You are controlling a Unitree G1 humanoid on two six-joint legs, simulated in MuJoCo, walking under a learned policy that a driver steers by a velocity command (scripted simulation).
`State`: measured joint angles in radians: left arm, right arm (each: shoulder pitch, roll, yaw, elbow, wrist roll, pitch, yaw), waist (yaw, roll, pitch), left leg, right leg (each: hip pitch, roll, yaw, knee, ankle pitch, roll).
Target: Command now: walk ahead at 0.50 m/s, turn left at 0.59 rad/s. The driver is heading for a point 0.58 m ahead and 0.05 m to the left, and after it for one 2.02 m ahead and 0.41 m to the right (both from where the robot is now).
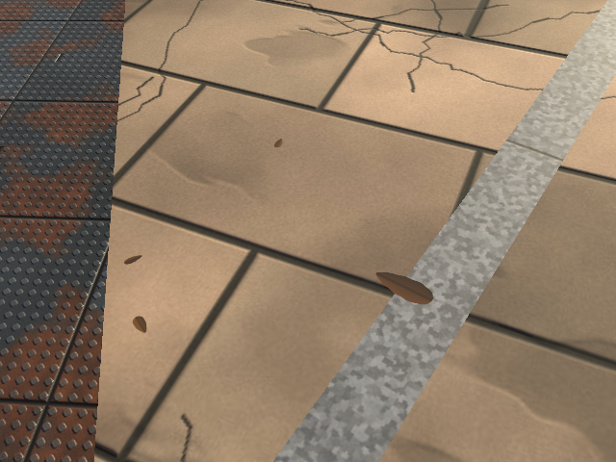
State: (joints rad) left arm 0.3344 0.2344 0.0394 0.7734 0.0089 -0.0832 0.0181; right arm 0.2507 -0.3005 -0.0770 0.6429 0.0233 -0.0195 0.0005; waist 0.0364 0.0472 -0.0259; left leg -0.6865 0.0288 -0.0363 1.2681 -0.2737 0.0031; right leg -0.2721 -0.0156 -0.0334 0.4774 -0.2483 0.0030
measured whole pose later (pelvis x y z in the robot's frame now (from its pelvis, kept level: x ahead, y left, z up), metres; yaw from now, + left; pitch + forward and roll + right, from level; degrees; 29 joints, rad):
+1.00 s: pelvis +0.50 +0.06 -0.01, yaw +0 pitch +3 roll +1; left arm 0.17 0.29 0.06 0.67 0.01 -0.02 -0.01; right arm 0.14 -0.30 -0.04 0.66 -0.01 -0.02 -0.04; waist 0.01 0.01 0.07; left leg -0.62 0.03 -0.08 1.16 -0.43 -0.07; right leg -0.43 0.11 0.06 0.47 -0.09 -0.09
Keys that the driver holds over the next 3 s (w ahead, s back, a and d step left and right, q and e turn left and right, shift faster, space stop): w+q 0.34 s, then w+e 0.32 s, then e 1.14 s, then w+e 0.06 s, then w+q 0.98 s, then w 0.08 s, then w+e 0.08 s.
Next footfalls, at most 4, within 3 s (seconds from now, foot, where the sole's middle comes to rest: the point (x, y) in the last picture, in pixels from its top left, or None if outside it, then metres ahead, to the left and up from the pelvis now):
0.28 left None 0.27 0.16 -0.77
0.78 right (348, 409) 0.63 0.00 -0.77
1.28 left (255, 391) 0.67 0.21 -0.77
1.66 right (363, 445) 0.55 -0.04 -0.77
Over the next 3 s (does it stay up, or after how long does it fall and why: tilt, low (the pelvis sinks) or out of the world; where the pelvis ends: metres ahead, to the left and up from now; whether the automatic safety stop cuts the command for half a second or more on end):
stays up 1.00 -0.07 0.00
